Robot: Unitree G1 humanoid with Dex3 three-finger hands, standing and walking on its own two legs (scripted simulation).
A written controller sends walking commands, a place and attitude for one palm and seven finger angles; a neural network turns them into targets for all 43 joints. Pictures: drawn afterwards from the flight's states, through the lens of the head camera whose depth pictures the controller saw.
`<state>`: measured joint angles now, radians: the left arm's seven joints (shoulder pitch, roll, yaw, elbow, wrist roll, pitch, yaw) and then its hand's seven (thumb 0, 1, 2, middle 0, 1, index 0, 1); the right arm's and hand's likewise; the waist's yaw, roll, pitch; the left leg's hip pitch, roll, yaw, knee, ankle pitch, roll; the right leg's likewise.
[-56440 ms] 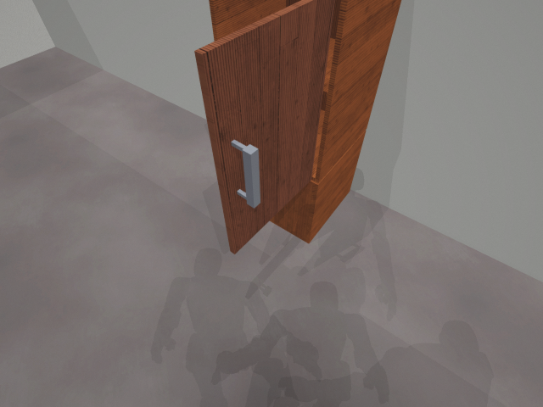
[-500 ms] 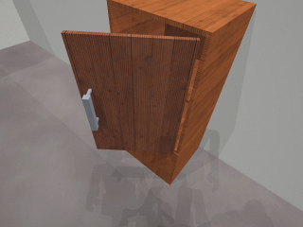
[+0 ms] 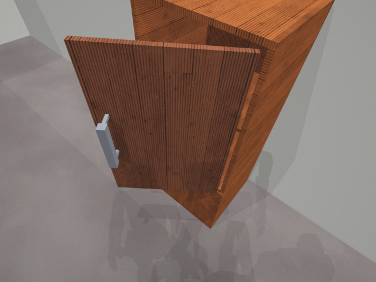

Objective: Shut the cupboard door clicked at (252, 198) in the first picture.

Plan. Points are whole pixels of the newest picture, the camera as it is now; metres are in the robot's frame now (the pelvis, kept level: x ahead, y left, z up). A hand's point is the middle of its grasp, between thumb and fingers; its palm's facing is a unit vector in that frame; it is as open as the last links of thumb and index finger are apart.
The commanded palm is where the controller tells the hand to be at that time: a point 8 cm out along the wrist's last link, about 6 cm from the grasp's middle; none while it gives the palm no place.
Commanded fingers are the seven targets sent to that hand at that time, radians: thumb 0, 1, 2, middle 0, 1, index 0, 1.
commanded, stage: come to a stop and stand still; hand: left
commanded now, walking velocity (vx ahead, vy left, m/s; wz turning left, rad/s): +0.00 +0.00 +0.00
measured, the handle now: (110, 142) +0.47 +0.25 -0.03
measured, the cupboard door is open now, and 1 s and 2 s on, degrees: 38 38 38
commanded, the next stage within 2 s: look again from close up in 0.26 s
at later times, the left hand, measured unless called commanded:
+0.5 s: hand out of the picture +0.02 +0.18 -0.18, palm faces +0.00 -0.98 -0.19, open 7.4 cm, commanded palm none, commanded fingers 0.00 0.90 0.90 -0.20 -0.30 -0.20 -0.30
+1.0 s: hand out of the picture -0.02 +0.18 -0.18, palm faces +0.00 -0.99 -0.15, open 7.4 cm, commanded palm +0.08 +0.23 -0.07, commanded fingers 0.00 0.90 0.90 -0.20 -0.30 -0.20 -0.30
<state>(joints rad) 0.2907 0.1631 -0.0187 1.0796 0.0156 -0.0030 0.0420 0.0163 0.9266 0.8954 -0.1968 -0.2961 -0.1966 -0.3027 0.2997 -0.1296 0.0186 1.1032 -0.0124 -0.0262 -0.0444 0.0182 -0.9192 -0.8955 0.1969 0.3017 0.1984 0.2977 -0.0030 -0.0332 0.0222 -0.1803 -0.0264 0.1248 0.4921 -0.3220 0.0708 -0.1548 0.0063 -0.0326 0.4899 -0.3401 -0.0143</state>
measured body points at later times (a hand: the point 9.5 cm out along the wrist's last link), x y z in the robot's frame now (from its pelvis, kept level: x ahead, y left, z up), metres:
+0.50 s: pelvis +0.01 +0.01 +0.00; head +0.02 +0.02 +0.45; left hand +0.02 +0.23 -0.16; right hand +0.02 -0.22 -0.15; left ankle -0.03 +0.07 -0.74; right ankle -0.05 -0.11 -0.74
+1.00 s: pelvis -0.01 +0.02 +0.01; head +0.01 +0.04 +0.45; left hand -0.02 +0.23 -0.17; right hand -0.02 -0.20 -0.15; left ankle -0.03 +0.07 -0.74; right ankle -0.05 -0.11 -0.74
